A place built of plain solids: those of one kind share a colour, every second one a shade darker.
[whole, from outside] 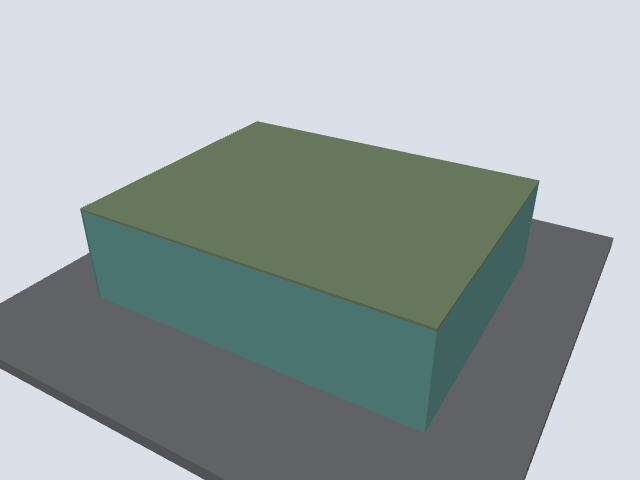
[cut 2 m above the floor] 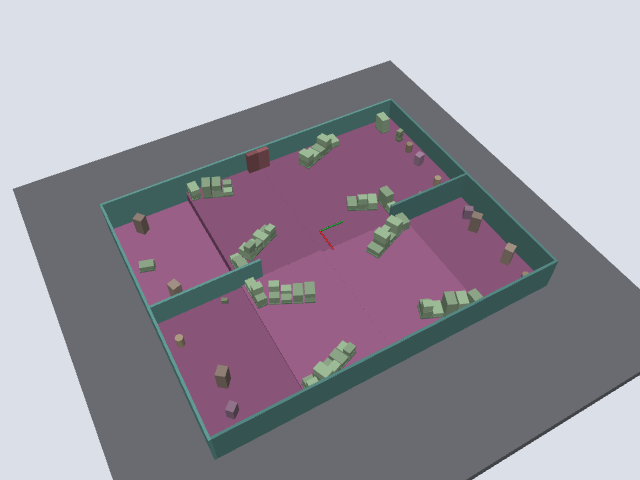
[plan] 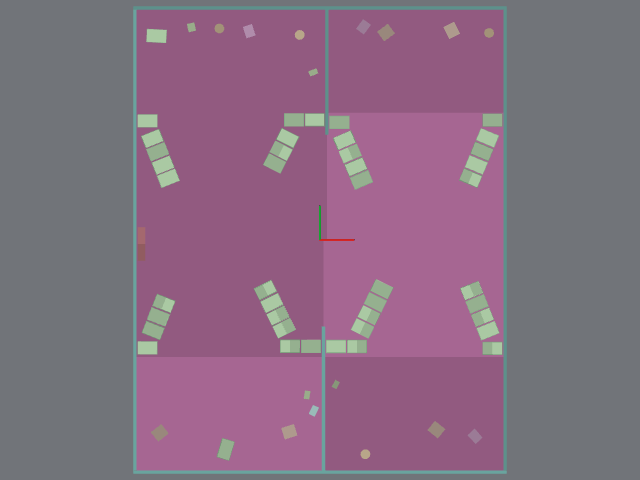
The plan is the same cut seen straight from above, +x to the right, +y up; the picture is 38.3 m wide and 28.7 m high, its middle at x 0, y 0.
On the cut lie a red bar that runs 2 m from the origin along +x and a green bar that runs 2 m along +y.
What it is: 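A closed cross-dock hall without a stair; its walked floor lies 1.06 m over the lower ground and ends at a front at either end, two bays a front; beyond a bay's line the ground lies deep, a low step down, or level and merely marked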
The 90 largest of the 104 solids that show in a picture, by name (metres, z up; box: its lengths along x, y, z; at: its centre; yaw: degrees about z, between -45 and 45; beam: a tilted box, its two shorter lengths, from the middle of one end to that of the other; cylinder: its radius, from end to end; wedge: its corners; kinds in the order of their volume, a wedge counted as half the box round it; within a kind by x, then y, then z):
{
 "floor_1": {"box": [11.12, 6.81, 0.12], "at": [-5.43, -10.39, 0.01]},
 "floor_2": {"box": [11.2, 6.96, 1.11], "at": [-5.39, -3.53, 0.5]},
 "floor_3": {"box": [11.4, 13.84, 1.11], "at": [-5.29, 6.87, 0.5]},
 "floor_4": {"box": [10.78, 6.96, 1.11], "at": [5.6, -3.53, 0.5]},
 "floor_5": {"box": [10.7, 6.81, 0.94], "at": [5.64, -10.39, 0.42]},
 "floor_6": {"box": [10.57, 7.67, 1.11], "at": [5.7, 3.78, 0.5]},
 "floor_7": {"box": [10.49, 6.2, 0.41], "at": [5.74, 10.7, 0.16]},
 "wall_1": {"box": [0.2, 27.55, 7.79], "at": [-11.07, 0.0, 3.85]},
 "wall_2": {"box": [22.34, 0.2, 7.79], "at": [0.0, -13.87, 3.85]},
 "wall_3": {"box": [22.34, 0.2, 7.79], "at": [0.0, 13.87, 3.85]},
 "wall_4": {"box": [0.2, 8.62, 7.79], "at": [0.21, -9.48, 3.85]},
 "wall_5": {"box": [0.2, 7.5, 7.79], "at": [0.42, 10.04, 3.85]},
 "wall_6": {"box": [0.2, 27.55, 7.79], "at": [11.07, 0.0, 3.85]},
 "roof_1": {"box": [22.34, 27.95, 0.2], "at": [0.0, 0.0, 7.84]},
 "load_1": {"box": [1.13, 0.75, 0.46], "at": [-10.32, -6.45, 1.9], "yaw": -0.4},
 "load_2": {"box": [1.13, 0.75, 0.46], "at": [-10.31, -6.45, 1.43]},
 "load_3": {"box": [1.17, 0.73, 0.48], "at": [-10.31, 7.12, 1.44], "yaw": -0.2},
 "load_4": {"box": [1.1, 0.75, 0.6], "at": [-10.02, 6.06, 2.11], "yaw": 22.0},
 "load_5": {"box": [1.14, 0.71, 1.22], "at": [-9.97, -5.41, 1.81], "yaw": -21.5},
 "load_6": {"box": [1.16, 0.76, 1.36], "at": [-9.77, 12.2, 1.88], "yaw": -2.8},
 "load_7": {"box": [1.13, 0.73, 0.6], "at": [-9.7, 5.28, 1.5], "yaw": 21.6},
 "load_8": {"box": [1.12, 0.73, 0.6], "at": [-9.66, -4.6, 2.09], "yaw": -21.6},
 "load_9": {"box": [1.12, 0.73, 0.6], "at": [-9.65, -4.6, 1.5], "yaw": -21.5},
 "load_10": {"box": [0.57, 0.73, 0.37], "at": [-9.6, -3.68, 1.75], "yaw": -21.2},
 "load_11": {"box": [1.13, 0.77, 0.67], "at": [-9.38, 4.48, 1.53], "yaw": 21.9},
 "load_12": {"box": [1.14, 0.73, 0.37], "at": [-9.34, -3.8, 1.38], "yaw": -21.5},
 "load_13": {"box": [1.12, 0.75, 0.58], "at": [-9.07, 3.69, 2.07], "yaw": 21.4},
 "load_14": {"box": [1.12, 0.75, 0.58], "at": [-9.07, 3.7, 1.49], "yaw": 22.1},
 "load_15": {"box": [0.73, 1.15, 0.42], "at": [-5.63, -12.52, 0.43], "yaw": -16.8},
 "load_16": {"box": [1.15, 0.72, 0.47], "at": [-3.26, -2.99, 1.44], "yaw": 26.5},
 "load_17": {"box": [0.57, 0.72, 0.47], "at": [-3.02, -2.87, 1.91], "yaw": 26.5},
 "load_18": {"box": [1.14, 0.71, 0.7], "at": [-2.88, -3.77, 1.55], "yaw": 26.7},
 "load_19": {"box": [1.13, 0.78, 0.43], "at": [-2.71, 4.58, 1.42], "yaw": -27.2},
 "load_20": {"box": [1.16, 0.73, 0.38], "at": [-2.51, -4.53, 1.39], "yaw": 26.2},
 "load_21": {"box": [1.15, 0.74, 0.59], "at": [-2.33, 5.33, 1.5], "yaw": -27.1},
 "load_22": {"box": [0.58, 0.73, 0.38], "at": [-2.26, -4.39, 1.77], "yaw": 26.3},
 "load_23": {"box": [1.16, 0.76, 0.71], "at": [-2.14, -5.27, 1.56], "yaw": 26.7},
 "load_24": {"box": [0.57, 0.74, 0.59], "at": [-2.08, 5.21, 2.09], "yaw": -26.6},
 "load_25": {"box": [1.11, 0.74, 0.68], "at": [-1.94, 6.1, 1.54], "yaw": -26.8},
 "load_26": {"box": [0.58, 0.76, 0.71], "at": [-1.89, -5.14, 2.27], "yaw": 26.5},
 "load_27": {"box": [1.15, 0.71, 0.39], "at": [-1.79, -6.36, 1.39], "yaw": -0.2},
 "load_28": {"box": [1.1, 0.77, 1.36], "at": [-1.55, 7.18, 1.88], "yaw": -0.2},
 "load_29": {"box": [0.58, 0.71, 0.39], "at": [-1.51, -6.35, 1.78], "yaw": -0.1},
 "load_30": {"box": [1.09, 0.77, 0.58], "at": [-0.54, -6.36, 2.08], "yaw": 0.1},
 "load_31": {"box": [1.12, 0.72, 0.6], "at": [-0.32, 7.19, 1.5], "yaw": 0.1},
 "load_32": {"box": [1.15, 0.7, 0.46], "at": [0.97, -6.36, 1.43]},
 "load_33": {"box": [1.16, 0.73, 0.69], "at": [1.16, 7.02, 1.55]},
 "load_34": {"box": [1.1, 0.77, 1.3], "at": [1.46, 5.97, 1.85], "yaw": 23.2},
 "load_35": {"box": [0.58, 0.76, 0.45], "at": [1.54, 5.06, 1.87], "yaw": 23.4},
 "load_36": {"box": [1.16, 0.76, 0.45], "at": [1.8, 5.16, 1.42], "yaw": 23.3},
 "load_37": {"box": [0.57, 0.76, 0.72], "at": [1.93, -6.37, 2.28], "yaw": -0.2},
 "load_38": {"box": [1.13, 0.72, 0.71], "at": [2.15, 4.37, 1.55], "yaw": 23.2},
 "load_39": {"box": [1.13, 0.72, 0.71], "at": [2.15, 4.37, 2.26], "yaw": 22.8},
 "load_40": {"box": [1.15, 0.76, 0.72], "at": [2.21, -6.37, 1.56], "yaw": 0.1},
 "load_41": {"box": [0.57, 0.76, 0.65], "at": [2.29, -5.16, 2.18], "yaw": -26.4},
 "load_42": {"box": [1.15, 0.71, 0.45], "at": [2.48, 3.59, 1.43], "yaw": 22.8},
 "load_43": {"box": [1.14, 0.76, 0.65], "at": [2.53, -5.29, 1.53], "yaw": -26.7},
 "load_44": {"box": [0.57, 0.77, 0.36], "at": [2.68, -4.37, 1.73], "yaw": -26.4},
 "load_45": {"box": [1.14, 0.77, 0.36], "at": [2.93, -4.5, 1.38], "yaw": -26.1},
 "load_46": {"box": [1.12, 0.74, 0.84], "at": [3.3, -3.73, 1.62], "yaw": -26.4},
 "load_47": {"box": [1.13, 0.76, 0.47], "at": [3.69, -2.94, 1.91], "yaw": -26.0},
 "load_48": {"box": [1.16, 0.71, 0.7], "at": [9.01, 3.71, 1.55], "yaw": -23.0},
 "load_49": {"box": [1.15, 0.75, 0.4], "at": [9.07, -3.03, 1.4], "yaw": 22.2},
 "load_50": {"box": [0.58, 0.71, 0.7], "at": [9.27, 3.59, 2.25], "yaw": -22.9},
 "load_51": {"box": [0.58, 0.75, 0.4], "at": [9.33, -2.92, 1.8], "yaw": 22.3},
 "load_52": {"box": [1.14, 0.74, 0.37], "at": [9.34, 4.49, 1.39], "yaw": -22.7},
 "load_53": {"box": [1.14, 0.72, 0.51], "at": [9.39, -3.82, 1.46], "yaw": 22.2},
 "load_54": {"box": [1.14, 0.73, 1.38], "at": [9.68, 5.3, 1.89], "yaw": -22.6},
 "load_55": {"box": [1.16, 0.76, 0.36], "at": [9.71, -4.62, 1.38], "yaw": 22.1},
 "load_56": {"box": [0.58, 0.76, 0.36], "at": [9.98, -4.51, 1.75], "yaw": 22.1},
 "load_57": {"box": [1.13, 0.74, 1.3], "at": [10.02, 6.11, 1.85], "yaw": -22.9},
 "load_58": {"box": [1.12, 0.76, 0.57], "at": [10.05, -5.42, 2.05], "yaw": 22.1},
 "load_59": {"box": [1.16, 0.72, 0.64], "at": [10.31, -6.47, 1.52]},
 "load_60": {"box": [1.15, 0.73, 1.12], "at": [10.32, 7.17, 1.76], "yaw": 0.1},
 "load_61": {"box": [0.58, 0.72, 0.64], "at": [10.59, -6.48, 2.16]},
 "cage_trolley_1": {"box": [0.8, 0.72, 1.66], "at": [-9.58, -11.53, 0.9], "yaw": 38.2},
 "cage_trolley_2": {"box": [0.8, 0.72, 1.66], "at": [-1.83, -11.47, 0.9], "yaw": 17.6},
 "cage_trolley_3": {"box": [0.8, 0.72, 1.66], "at": [3.95, 12.4, 1.19], "yaw": 36.3},
 "cage_trolley_4": {"box": [0.8, 0.72, 1.66], "at": [6.96, -11.34, 1.72], "yaw": -38.7},
 "cage_trolley_5": {"box": [0.72, 0.8, 1.66], "at": [7.87, 12.53, 1.19], "yaw": 26.9},
 "shelving_1": {"box": [0.45, 1.0, 2.1], "at": [-10.67, -0.74, 2.11]},
 "shelving_2": {"box": [0.45, 1.0, 2.1], "at": [-10.67, 0.26, 2.11]},
 "bin_1": {"box": [0.58, 0.72, 1.06], "at": [-4.23, 12.48, 1.59], "yaw": 18.1},
 "bin_2": {"box": [0.58, 0.72, 1.06], "at": [2.6, 12.75, 0.89], "yaw": -36.2},
 "bin_3": {"box": [0.58, 0.72, 1.06], "at": [9.27, -11.74, 1.42], "yaw": 42.2},
 "drum_1": {"cylinder": 0.29, "from": [-6.01, 12.65, 1.06], "to": [-6.01, 12.65, 1.94]},
 "drum_2": {"cylinder": 0.29, "from": [-1.21, 12.26, 1.06], "to": [-1.21, 12.26, 1.94]},
 "drum_3": {"cylinder": 0.29, "from": [2.72, -12.81, 0.89], "to": [2.72, -12.81, 1.77]},
 "drum_4": {"cylinder": 0.29, "from": [10.11, 12.38, 0.36], "to": [10.11, 12.38, 1.24]},
 "pallet_1": {"box": [1.2, 0.8, 0.14], "at": [2.48, 3.59, 1.13], "yaw": 23.2}
}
